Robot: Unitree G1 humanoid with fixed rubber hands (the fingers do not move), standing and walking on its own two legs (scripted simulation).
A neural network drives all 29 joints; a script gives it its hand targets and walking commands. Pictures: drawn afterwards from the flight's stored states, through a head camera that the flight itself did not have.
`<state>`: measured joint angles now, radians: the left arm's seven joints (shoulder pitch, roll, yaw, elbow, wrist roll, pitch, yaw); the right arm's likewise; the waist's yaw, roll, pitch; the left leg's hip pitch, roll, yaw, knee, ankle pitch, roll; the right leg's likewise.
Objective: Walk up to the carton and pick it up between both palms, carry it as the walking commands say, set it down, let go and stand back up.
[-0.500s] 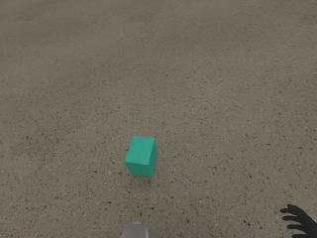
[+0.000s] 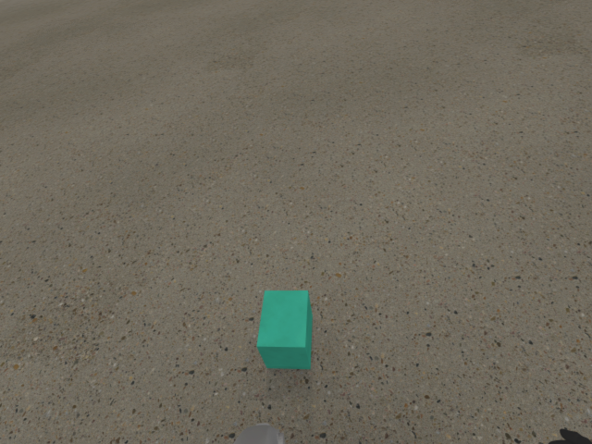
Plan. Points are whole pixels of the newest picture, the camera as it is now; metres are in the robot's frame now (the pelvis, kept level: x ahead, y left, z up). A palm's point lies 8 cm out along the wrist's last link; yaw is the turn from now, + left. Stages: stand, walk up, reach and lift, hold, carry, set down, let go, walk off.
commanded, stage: walk up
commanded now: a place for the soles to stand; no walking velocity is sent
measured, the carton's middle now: (287, 329) +0.61 +0.12 -0.65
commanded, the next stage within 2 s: none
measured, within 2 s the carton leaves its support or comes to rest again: neither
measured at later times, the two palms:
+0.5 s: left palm (23, 430) +0.20 +0.45 -0.08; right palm out of the picture +0.08 -0.22 -0.08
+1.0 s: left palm (37, 405) +0.23 +0.43 -0.07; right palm (487, 430) +0.16 -0.21 -0.06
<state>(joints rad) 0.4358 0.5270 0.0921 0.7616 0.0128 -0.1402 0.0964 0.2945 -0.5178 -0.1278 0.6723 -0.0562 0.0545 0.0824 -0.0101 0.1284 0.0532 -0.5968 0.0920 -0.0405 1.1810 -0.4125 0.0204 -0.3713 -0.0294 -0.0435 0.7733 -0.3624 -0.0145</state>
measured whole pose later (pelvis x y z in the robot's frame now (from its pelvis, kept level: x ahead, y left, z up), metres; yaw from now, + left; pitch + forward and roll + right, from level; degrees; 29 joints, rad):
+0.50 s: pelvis +0.07 +0.13 +0.00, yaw -6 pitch -2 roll +0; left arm 0.25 0.46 0.06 0.80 0.03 -0.06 0.00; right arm 0.31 -0.48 -0.06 0.83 0.01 -0.04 -0.02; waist -0.02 -0.01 0.07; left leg -0.41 0.06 0.06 0.83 -0.42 0.03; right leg -0.42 0.01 -0.03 0.81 -0.36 -0.04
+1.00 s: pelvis +0.08 +0.13 +0.02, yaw -7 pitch -2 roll +0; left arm 0.09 0.42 0.02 0.99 0.01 -0.01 -0.02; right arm 0.09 -0.45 -0.01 0.98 0.01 -0.06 -0.01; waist 0.00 -0.01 0.05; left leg -0.24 0.05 0.09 0.56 -0.28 -0.01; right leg -0.28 0.00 0.01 0.57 -0.26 0.00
